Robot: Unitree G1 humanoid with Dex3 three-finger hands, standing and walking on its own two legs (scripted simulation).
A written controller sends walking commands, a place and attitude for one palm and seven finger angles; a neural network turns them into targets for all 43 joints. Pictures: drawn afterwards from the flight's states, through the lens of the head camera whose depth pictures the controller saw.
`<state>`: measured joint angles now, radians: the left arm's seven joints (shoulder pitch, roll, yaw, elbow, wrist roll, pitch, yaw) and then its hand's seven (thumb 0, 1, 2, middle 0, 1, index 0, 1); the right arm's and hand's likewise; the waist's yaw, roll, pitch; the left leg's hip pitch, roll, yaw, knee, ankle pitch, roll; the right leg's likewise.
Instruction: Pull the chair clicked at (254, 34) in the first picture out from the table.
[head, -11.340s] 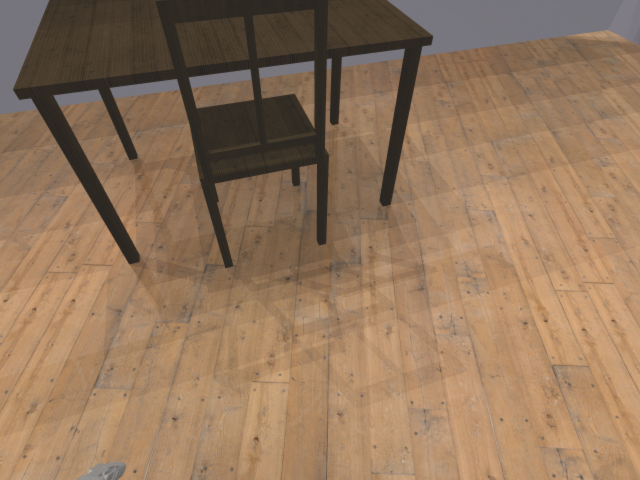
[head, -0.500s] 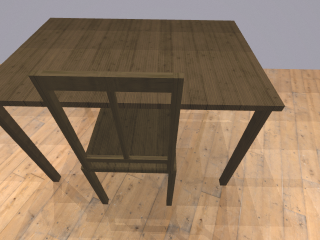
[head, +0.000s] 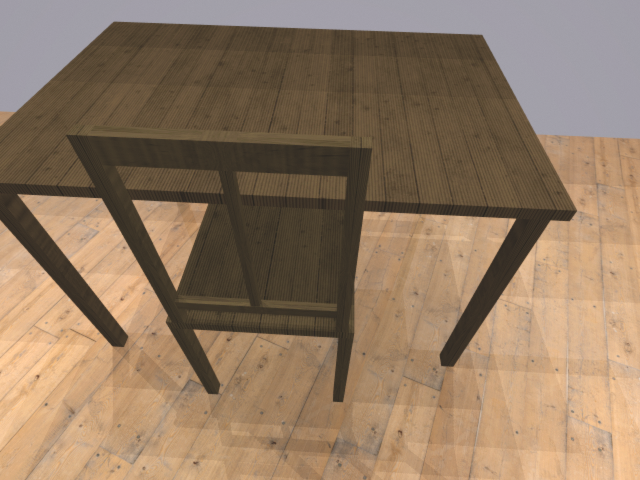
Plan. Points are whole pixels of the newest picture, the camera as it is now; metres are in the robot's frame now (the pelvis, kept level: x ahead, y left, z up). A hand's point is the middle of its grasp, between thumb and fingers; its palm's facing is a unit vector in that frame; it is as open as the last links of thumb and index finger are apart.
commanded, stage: come to a stop and stand still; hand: left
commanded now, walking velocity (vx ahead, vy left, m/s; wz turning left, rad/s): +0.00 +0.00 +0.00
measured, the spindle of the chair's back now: (243, 248) +0.48 +0.18 -0.05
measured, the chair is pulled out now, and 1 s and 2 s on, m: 0.00 0.00 0.00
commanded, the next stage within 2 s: look again from close up in 0.40 s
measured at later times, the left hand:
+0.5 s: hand out of the picture -0.04 +0.18 -0.17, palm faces +0.03 -0.98 -0.18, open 7.4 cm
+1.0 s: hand out of the picture -0.01 +0.20 -0.17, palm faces +0.03 -0.98 -0.19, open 7.3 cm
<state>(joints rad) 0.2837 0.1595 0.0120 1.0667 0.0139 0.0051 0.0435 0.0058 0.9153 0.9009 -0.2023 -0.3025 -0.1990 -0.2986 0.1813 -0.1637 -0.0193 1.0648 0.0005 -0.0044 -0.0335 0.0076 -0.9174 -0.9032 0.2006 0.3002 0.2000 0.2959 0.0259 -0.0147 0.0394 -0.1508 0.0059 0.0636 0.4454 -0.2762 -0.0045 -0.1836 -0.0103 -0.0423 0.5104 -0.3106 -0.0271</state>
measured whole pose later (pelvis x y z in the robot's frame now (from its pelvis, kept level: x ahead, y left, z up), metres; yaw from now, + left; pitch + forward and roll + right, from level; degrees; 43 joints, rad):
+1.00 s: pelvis -0.01 +0.03 +0.00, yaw +0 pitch -1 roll +1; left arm 0.30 0.14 -0.01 1.09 0.01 -0.01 0.03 0.00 0.92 0.90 -0.20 -0.30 -0.20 -0.30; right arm 0.28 -0.16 0.01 1.10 -0.01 -0.03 -0.02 0.02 -0.92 -0.90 0.20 0.30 0.20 0.30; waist 0.00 0.01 0.02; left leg -0.18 -0.03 0.08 0.46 -0.27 0.04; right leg -0.20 -0.04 -0.03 0.49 -0.28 0.02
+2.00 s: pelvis -0.05 +0.00 -0.09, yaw +2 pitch +13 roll +1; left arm 0.40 0.17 0.13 0.15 -0.23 -0.51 -0.31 0.01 0.62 0.78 -0.18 -0.26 -0.17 -0.25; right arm 0.13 -0.27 -0.08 0.48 0.03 -0.24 0.00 0.01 -0.91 -0.90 0.20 0.30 0.20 0.30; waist 0.01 -0.05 -0.16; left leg -0.86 0.02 0.03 1.15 -0.52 -0.01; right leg -0.85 -0.02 -0.07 1.16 -0.53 -0.04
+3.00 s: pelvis -0.04 +0.03 -0.08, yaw +2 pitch +15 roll -3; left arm 0.32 0.25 0.20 0.05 -0.26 -0.37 -0.30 -0.01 -0.46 0.32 -0.07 -0.09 -0.06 -0.08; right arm 0.22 -0.22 0.03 0.51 0.03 -0.20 -0.04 0.01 -0.90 -0.90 0.21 0.30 0.21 0.30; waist 0.00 0.03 -0.15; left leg -0.90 0.02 -0.01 1.15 -0.52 0.03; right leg -0.84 -0.02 -0.11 1.08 -0.50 -0.01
